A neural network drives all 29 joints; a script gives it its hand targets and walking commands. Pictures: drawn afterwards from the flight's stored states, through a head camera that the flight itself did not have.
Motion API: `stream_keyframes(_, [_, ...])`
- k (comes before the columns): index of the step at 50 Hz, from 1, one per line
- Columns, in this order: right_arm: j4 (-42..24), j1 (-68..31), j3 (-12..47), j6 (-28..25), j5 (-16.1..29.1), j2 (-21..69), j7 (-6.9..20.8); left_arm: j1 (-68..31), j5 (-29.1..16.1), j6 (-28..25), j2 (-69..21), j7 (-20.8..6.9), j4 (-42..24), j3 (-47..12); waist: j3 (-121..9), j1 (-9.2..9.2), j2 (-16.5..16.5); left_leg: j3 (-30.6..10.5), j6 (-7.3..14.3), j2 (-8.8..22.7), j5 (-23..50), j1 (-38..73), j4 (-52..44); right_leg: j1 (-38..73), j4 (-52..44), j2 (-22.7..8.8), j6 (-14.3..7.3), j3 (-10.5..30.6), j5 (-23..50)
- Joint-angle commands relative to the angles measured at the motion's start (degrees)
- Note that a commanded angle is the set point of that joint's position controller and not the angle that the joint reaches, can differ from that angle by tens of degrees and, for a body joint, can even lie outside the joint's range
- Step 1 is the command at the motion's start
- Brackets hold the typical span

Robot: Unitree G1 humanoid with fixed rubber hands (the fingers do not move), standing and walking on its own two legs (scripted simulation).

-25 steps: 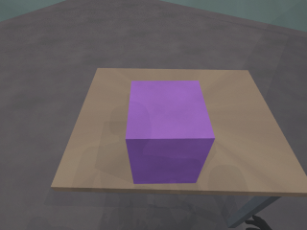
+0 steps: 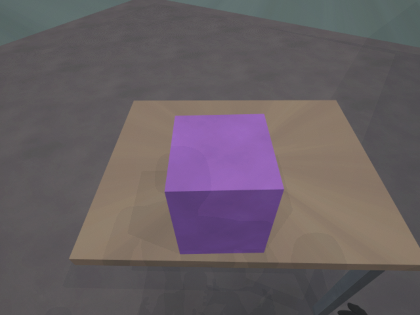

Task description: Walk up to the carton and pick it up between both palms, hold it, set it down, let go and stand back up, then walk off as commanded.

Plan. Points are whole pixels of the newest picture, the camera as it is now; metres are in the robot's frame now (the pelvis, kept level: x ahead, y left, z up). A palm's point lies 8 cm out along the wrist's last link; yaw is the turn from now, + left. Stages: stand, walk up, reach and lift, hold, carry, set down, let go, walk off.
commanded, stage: stand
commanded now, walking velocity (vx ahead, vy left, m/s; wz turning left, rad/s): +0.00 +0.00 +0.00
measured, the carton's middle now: (220, 186) +0.40 -0.02 +0.01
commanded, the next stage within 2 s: walk off in 0.30 s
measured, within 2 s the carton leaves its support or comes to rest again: neither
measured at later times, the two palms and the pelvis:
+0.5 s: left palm out of the picture +0.09 +0.27 -0.11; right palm out of the picture +0.08 -0.29 -0.11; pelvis +0.00 -0.01 +0.00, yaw +0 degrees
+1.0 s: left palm out of the picture +0.00 +0.30 -0.16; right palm out of the picture -0.06 -0.28 -0.12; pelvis -0.11 +0.02 -0.03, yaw +0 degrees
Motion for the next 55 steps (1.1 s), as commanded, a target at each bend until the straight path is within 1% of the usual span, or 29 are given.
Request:
stream_keyframes(1, [1.2, -0.9, -0.1, -1.8, -0.9, -12.2, -1.2, -2.9, 3.6, -1.9, 13.8, -0.4, -2.9, 3.8, -4.1, 2.29, 0.3, -0.5, 3.5, 3.4, 14.1, -0.8, -5.5, 3.8, -5.8, -8.5, -0.9, 11.2, 15.2])
stream_keyframes(2, [1.0, -1.2, 0.0, -1.6, -0.7, -13.1, -1.3, -2.5, 3.1, -2.0, 14.4, -0.6, -2.9, 3.6, -4.7, 2.51, 1.6, -0.2, 3.5, 3.5, 13.7, 1.3, -5.9, 2.6, -5.3, -8.2, -0.8, 10.6, 13.8])
stream_keyframes(3, [1.2, -1.6, -0.4, -1.7, -1.0, -12.5, -1.1, -2.4, 3.3, -1.6, 13.7, -0.6, -2.6, 3.6, -2.5, 2.47, -2.5, -0.4, 3.3, 3.9, 13.6, 0.0, -5.4, 1.9, -6.6, -8.2, -0.3, 9.8, 14.1])
stream_keyframes(6, [2.2, 0.2, -0.2, -1.4, -0.9, -12.5, -1.2, -3.9, 3.0, -2.1, 14.8, -0.5, -3.5, 4.0, -3.9, 1.47, -2.4, 0.4, 3.4, 3.7, 12.8, 0.5, -5.4, 2.5, -7.1, -8.7, -0.6, 11.0, 14.2])
stream_keyframes(8, [2.1, -1.6, -0.8, -1.4, -1.1, -13.4, -1.2, -4.4, 3.7, -1.6, 15.1, -0.1, -2.9, 3.8, -4.0, 1.75, 1.7, 0.4, 3.1, 3.4, 11.1, 1.7, -5.5, 2.6, -8.1, -9.1, -1.6, 11.9, 9.9])
stream_keyframes(9, [2.2, -0.4, 0.0, -1.0, -1.2, -12.3, -1.5, -5.0, 3.8, -1.9, 14.4, -0.2, -3.0, 3.8, -4.5, 0.41, -0.8, -0.7, 3.0, 4.3, 9.7, 2.0, -6.7, 1.6, -7.9, -8.6, -1.6, 11.9, 7.3])
stream_keyframes(12, [2.7, -2.3, 0.0, -1.4, -1.0, -13.3, -1.5, -3.9, 3.0, -1.5, 13.1, -0.4, -2.1, 3.6, -3.9, 2.54, 0.2, -1.1, 3.9, 4.7, 10.0, 1.3, -7.3, 2.2, -8.5, -8.6, -1.2, 11.2, 6.8])
stream_keyframes(13, [3.0, -0.5, -0.5, -1.6, -0.7, -13.4, -1.5, -3.6, 3.2, -1.7, 14.6, -0.2, -2.3, 3.8, -0.8, 1.41, 1.8, -0.9, 3.8, 4.0, 9.8, 0.9, -7.8, 0.5, -8.7, -8.6, -1.5, 11.7, 7.8])
stream_keyframes(16, [3.2, -0.8, -0.6, -1.9, -0.9, -13.2, -1.4, -3.5, 3.4, -1.5, 14.7, -0.2, -1.9, 3.8, -3.1, 1.05, -2.5, -1.6, 3.2, 4.3, 10.9, 2.0, -7.5, 1.7, -8.5, -8.6, -1.0, 11.3, 7.0])
stream_keyframes(17, [3.9, -0.7, -0.2, -1.7, -0.8, -12.8, -1.3, -4.1, 3.0, -1.5, 15.5, -0.2, -1.8, 4.3, -2.9, 1.63, -0.6, -0.8, 3.2, 4.1, 11.2, 1.8, -7.4, 1.4, -8.0, -8.5, -1.0, 11.9, 6.7])
stream_keyframes(18, [3.6, -1.7, -0.3, -1.9, -1.4, -12.9, -1.2, -2.1, 2.9, -1.7, 13.8, -0.3, -2.1, 3.9, -2.8, 2.9, -0.5, -0.8, 3.4, 4.2, 12.9, 1.9, -7.3, 3.0, -7.5, -8.1, -1.3, 10.9, 11.4])
stream_keyframes(24, [3.8, -1.2, -0.6, -1.7, -0.9, -13.5, -1.5, -2.5, 3.2, -1.5, 14.6, -0.1, -0.5, 4.0, -3.2, 2.66, -1.7, -0.4, 3.0, 4.1, 12.9, 1.3, -6.9, 3.6, -7.8, -8.3, -0.7, 10.9, 15.4])
stream_keyframes(25, [1.5, -5.7, -1.9, 0.3, -0.5, -15.7, -1.6, -2.8, 2.1, 0.6, 17.1, 0.6, -4.8, 7.1, 5.3, 2.67, -2.0, 0.5, 3.5, 2.2, 24.3, -5.7, 2.0, -0.9, -1.4, -10.2, -3.8, 11.0, 32.6])
stream_keyframes(26, [1.1, -4.4, -2.0, 0.9, -0.1, -14.4, -1.6, -1.3, 2.4, 0.8, 17.5, 0.9, -5.3, 7.6, 2.5, 3.14, -4.2, 2.3, 3.9, -0.1, 15.8, -6.1, 9.4, 1.0, -1.5, -13.7, -6.9, 13.9, 40.4])
stream_keyframes(28, [-0.2, -1.8, -2.2, 2.3, -0.4, -14.2, -1.6, -0.6, 3.0, 1.0, 18.0, 1.4, -7.6, 7.8, -0.1, 2.73, -10.1, 4.8, 4.3, -3.9, -14.7, -9.4, 24.9, 2.0, -2.6, -20.4, -12.9, 18.2, 45.8])
stream_keyframes(30, [-1.5, -0.7, -2.2, 2.4, -0.4, -14.3, -2.0, -3.9, 3.5, 1.3, 18.3, 2.0, -10.6, 7.3, 2.2, 1.77, -9.9, 0.9, 4.8, -1.5, -17.8, -11.7, 28.3, 0.8, -0.3, -22.2, -13.4, 17.9, 42.8])
stream_keyframes(33, [-1.6, 3.9, -2.2, 2.8, -0.4, -14.6, -1.4, -5.9, 4.0, 2.1, 17.9, 1.7, -13.4, 7.1, 0.6, 1.01, -14.8, 1.4, 4.6, 0.3, -14.1, -10.9, 24.2, 0.3, 3.1, -18.6, -10.3, 14.8, 35.3])
stream_keyframes(36, [-0.6, 4.0, -2.4, 1.8, -1.4, -13.9, -1.4, -4.6, 3.0, 3.3, 17.9, 0.9, -12.9, 6.2, -2.8, -0.42, -8.6, 4.3, 4.8, 1.3, 1.5, -0.3, 0.2, -4.2, 12.2, -12.8, -6.1, 11.7, 28.3])
stream_keyframes(37, [-1.1, 1.8, -3.0, 1.7, -1.9, -15.8, -1.5, -1.6, 2.5, 4.0, 16.5, 0.9, -11.6, 5.8, -2.7, 1.21, -0.6, -3.7, 5.8, 4.4, 16.1, -0.2, -4.0, -6.0, 19.6, -8.4, -4.0, 10.0, 20.7])
stream_keyframes(38, [-2.4, 1.0, -4.4, 1.4, -1.7, -22.6, -1.1, 0.0, 2.1, 4.4, 13.3, 1.0, -13.4, 6.2, -5.4, 0.43, 17.1, -20.5, 13.1, 16.3, 29.6, -0.1, -5.8, -13.2, 32.9, 4.9, -1.1, 6.9, -10.5])
stream_keyframes(39, [-2.6, 2.0, -4.3, 1.2, -2.0, -23.1, -1.5, -2.7, 2.8, 5.4, 14.3, 1.4, -14.0, 7.0, -3.4, 0.07, 14.5, -24.6, 17.3, 16.7, 30.3, -4.4, -6.1, -14.1, 43.0, 7.3, -1.7, 14.3, -24.5])
stream_keyframes(41, [-4.1, -1.4, -3.4, 0.8, -2.3, -21.0, -2.6, -1.4, 2.3, 4.8, 16.2, 1.8, -12.8, 7.2, -0.8, 1.36, 9.9, -19.2, 15.4, 13.0, 33.1, -3.4, -1.9, -17.6, 48.7, 6.2, -2.0, 18.5, -20.6])
stream_keyframes(42, [-5.0, -3.8, -3.1, 1.4, -2.5, -19.2, -2.9, 0.1, 2.3, 4.7, 15.7, 1.9, -12.5, 6.8, 0.3, 1.8, 10.9, -16.2, 16.0, 12.8, 27.7, -5.0, -1.6, -17.9, 49.9, 5.4, -1.0, 17.2, -18.7])
stream_keyframes(45, [-6.3, -3.2, -3.0, 2.3, -2.1, -16.9, -2.6, 0.8, 2.4, 4.9, 15.7, 1.2, -12.9, 6.0, -1.9, 0.3, 11.8, -12.2, 16.2, 11.1, 30.6, -2.0, -0.1, -17.1, 47.3, 5.3, 0.6, 14.2, -19.7])
stream_keyframes(48, [-6.1, -1.8, -3.7, 2.2, -1.9, -17.9, -2.8, 1.1, 2.4, 4.8, 15.0, 1.0, -13.6, 5.9, -2.6, 0.05, 10.3, -13.6, 16.1, 12.1, 30.9, 1.0, 1.0, -16.2, 36.6, 4.0, 0.7, 13.1, -19.6])
stream_keyframes(49, [-5.9, -3.3, -3.5, 2.4, -2.1, -18.6, -2.5, 2.6, 2.4, 4.6, 15.2, 1.3, -14.2, 6.1, -3.5, 0.58, 13.1, -13.8, 16.5, 12.6, 30.4, 2.6, 0.9, -16.1, 33.4, 3.3, 0.4, 12.4, -19.7])
stream_keyframes(53, [-5.6, -4.4, -3.7, 3.2, -1.8, -18.6, -2.1, 6.3, 2.4, 4.5, 14.5, 1.0, -11.6, 7.0, -4.9, 2.49, 14.5, -13.1, 13.7, 12.4, 24.3, -2.4, 0.9, -5.5, 16.7, 1.6, -0.6, 9.9, -16.5])
stream_keyframes(54, [-6.2, -6.1, -4.2, 3.6, -1.7, -19.1, -1.8, 11.2, 2.4, 4.4, 14.4, 0.9, -10.5, 6.9, -7.1, 5.05, 14.3, -11.5, 11.4, 11.1, 19.9, -5.2, 3.8, 0.9, 7.7, 0.3, -1.6, 11.3, -11.4])
stream_keyframes(55, [-4.6, -5.4, -3.8, 3.8, -1.2, -17.6, -1.8, 11.1, 3.3, 4.0, 15.6, 1.1, -10.2, 7.6, -3.2, 5.25, 9.1, -8.2, 8.6, 6.6, 13.1, -10.9, 11.5, 1.6, -0.9, -2.7, -1.8, 18.3, -8.3])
